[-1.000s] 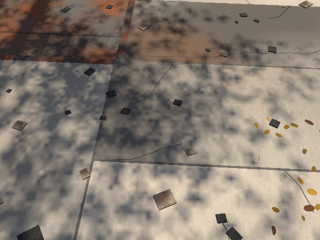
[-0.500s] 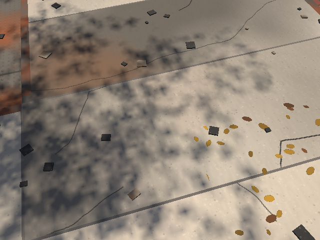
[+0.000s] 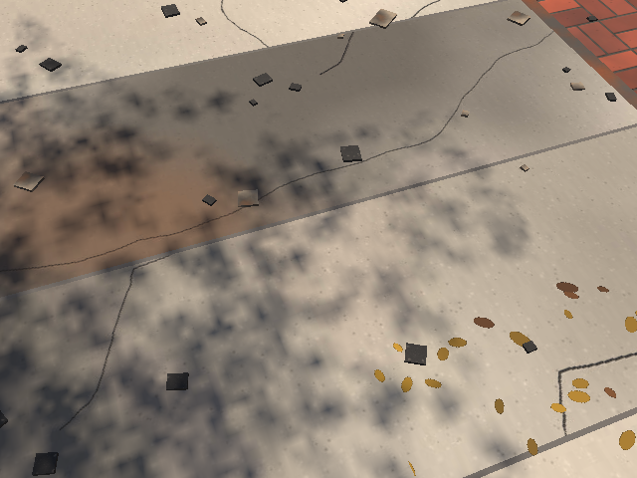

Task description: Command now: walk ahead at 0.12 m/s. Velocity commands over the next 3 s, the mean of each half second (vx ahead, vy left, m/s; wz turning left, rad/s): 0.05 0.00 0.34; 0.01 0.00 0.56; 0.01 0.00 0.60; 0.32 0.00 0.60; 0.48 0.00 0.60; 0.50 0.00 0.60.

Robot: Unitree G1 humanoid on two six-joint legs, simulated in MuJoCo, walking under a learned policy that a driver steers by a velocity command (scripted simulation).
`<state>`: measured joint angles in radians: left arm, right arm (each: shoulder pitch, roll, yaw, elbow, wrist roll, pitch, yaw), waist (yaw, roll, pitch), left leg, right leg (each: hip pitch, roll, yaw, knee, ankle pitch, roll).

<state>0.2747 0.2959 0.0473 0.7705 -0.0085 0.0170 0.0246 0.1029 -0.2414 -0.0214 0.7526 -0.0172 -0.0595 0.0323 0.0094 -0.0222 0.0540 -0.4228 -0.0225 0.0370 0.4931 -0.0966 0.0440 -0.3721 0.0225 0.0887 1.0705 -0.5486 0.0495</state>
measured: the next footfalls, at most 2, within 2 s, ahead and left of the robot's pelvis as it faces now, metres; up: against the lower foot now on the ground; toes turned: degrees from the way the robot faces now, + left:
right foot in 0.20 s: +0.11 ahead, -0.14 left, +0.00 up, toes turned +7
left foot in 0.54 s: +0.07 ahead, +0.12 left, +0.00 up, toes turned +18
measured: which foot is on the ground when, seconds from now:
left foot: down 0.00-0.22, up 0.24-0.52, down 0.54-1.00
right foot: up 0.00-0.18, down 0.20-0.56, up 0.58-0.98, down 1.00-1.00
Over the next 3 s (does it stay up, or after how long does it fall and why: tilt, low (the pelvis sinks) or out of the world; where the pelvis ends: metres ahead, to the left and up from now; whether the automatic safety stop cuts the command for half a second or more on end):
stays up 0.23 0.69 0.01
